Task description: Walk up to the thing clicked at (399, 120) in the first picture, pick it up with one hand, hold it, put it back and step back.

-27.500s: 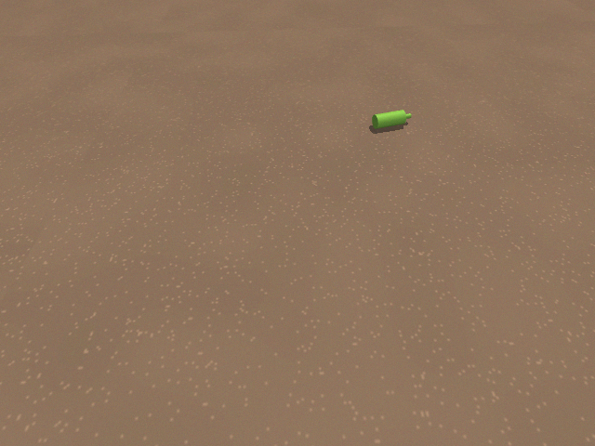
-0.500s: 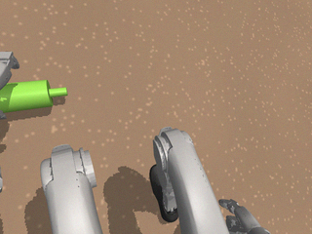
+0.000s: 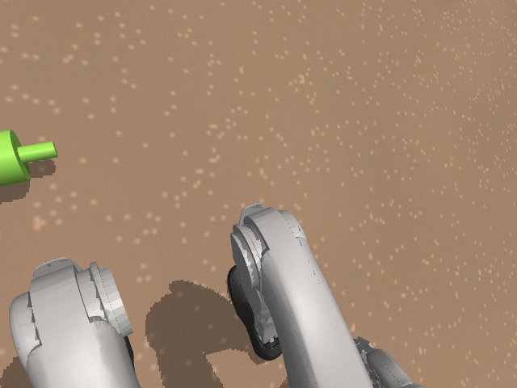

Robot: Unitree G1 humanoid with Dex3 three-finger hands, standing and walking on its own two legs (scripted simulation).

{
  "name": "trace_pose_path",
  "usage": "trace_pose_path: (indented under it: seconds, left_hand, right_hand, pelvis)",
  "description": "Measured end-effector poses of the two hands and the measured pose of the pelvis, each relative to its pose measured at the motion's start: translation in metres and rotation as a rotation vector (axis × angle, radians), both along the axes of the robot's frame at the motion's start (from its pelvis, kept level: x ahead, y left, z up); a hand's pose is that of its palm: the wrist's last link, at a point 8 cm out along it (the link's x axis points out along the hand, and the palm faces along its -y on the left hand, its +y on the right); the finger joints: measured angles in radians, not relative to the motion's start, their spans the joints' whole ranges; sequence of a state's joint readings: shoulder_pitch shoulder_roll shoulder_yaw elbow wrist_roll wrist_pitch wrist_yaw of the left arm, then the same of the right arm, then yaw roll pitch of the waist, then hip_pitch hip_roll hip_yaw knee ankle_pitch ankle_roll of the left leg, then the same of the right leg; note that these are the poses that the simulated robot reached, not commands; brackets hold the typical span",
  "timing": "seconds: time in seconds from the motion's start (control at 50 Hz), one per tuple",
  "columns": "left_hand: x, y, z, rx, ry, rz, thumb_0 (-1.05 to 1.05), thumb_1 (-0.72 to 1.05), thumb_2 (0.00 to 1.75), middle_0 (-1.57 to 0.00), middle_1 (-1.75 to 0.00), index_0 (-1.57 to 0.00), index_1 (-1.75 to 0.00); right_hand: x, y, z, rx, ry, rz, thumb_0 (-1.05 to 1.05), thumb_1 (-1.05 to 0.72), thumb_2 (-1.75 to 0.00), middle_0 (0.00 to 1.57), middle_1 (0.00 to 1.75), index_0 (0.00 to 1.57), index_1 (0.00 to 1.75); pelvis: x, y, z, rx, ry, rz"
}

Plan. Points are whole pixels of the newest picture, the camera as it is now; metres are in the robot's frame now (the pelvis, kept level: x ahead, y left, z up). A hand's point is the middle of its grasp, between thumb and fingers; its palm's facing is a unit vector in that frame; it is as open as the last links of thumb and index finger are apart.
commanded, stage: rest palm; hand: left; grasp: from above
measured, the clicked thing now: out of the picture +0.48 +0.32 -0.26
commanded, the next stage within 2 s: close in 0.46 s
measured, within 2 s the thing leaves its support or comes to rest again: neither
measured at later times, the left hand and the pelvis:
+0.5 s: hand out of the picture +0.44 +0.35 -0.22, palm faces -0.45 -0.13 -0.88, open 14.1 cm; pelvis +0.00 +0.00 +0.00, yaw -1 degrees
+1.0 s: hand out of the picture +0.46 +0.34 -0.23, palm faces -0.41 -0.11 -0.91, open 12.4 cm; pelvis +0.00 +0.01 -0.01, yaw -3 degrees
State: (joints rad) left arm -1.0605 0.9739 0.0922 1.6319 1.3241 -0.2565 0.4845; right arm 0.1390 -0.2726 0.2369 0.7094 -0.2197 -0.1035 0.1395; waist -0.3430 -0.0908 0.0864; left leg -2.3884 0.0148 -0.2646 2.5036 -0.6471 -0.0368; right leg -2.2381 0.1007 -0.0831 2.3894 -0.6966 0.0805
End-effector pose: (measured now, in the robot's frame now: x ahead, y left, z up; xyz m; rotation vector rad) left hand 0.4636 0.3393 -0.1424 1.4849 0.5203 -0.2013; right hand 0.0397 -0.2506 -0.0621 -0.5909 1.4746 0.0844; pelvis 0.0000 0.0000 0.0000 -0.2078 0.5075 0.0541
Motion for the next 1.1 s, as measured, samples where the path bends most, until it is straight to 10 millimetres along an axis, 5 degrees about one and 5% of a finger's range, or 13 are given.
trace_pose_path:
  seconds: [0.16,0.52,0.8,1.1]
  left_hand:
    - [0.009,0.000,-0.007,-0.014,-0.003,0.020,0.00,-0.54,1.03,-0.09,-0.98,-0.08,-1.00]
    - [-0.014,0.013,-0.017,-0.041,0.013,-0.003,0.00,-0.54,1.07,-0.10,-0.97,-0.07,-1.00]
    - [-0.007,-0.001,-0.025,-0.022,-0.031,-0.036,0.00,-0.36,1.01,-0.17,-1.03,-0.18,-1.03]
    - [0.001,0.012,-0.026,-0.008,0.000,0.066,0.00,-0.23,0.85,-0.27,-0.95,-0.29,-0.93]
  right_hand:
    - [0.003,-0.001,0.008,-0.003,0.003,0.016,0.00,-0.91,-0.90,0.21,0.30,0.20,0.30]
    - [0.034,-0.011,0.012,-0.043,-0.032,0.130,0.00,-0.91,-0.90,0.21,0.30,0.20,0.30]
    - [0.029,0.004,0.009,-0.005,-0.046,0.138,0.00,-0.90,-0.89,0.21,0.30,0.20,0.30]
    - [0.021,0.006,0.010,0.015,-0.031,0.121,0.00,-0.91,-0.90,0.21,0.30,0.20,0.30]
  pelvis:
    - [0.005,0.001,0.001,-0.012,0.000,-0.010]
    - [0.001,0.002,-0.002,-0.023,-0.042,-0.014]
    - [0.001,0.006,-0.005,-0.034,-0.051,-0.023]
    - [0.004,0.007,-0.004,-0.039,-0.036,-0.027]
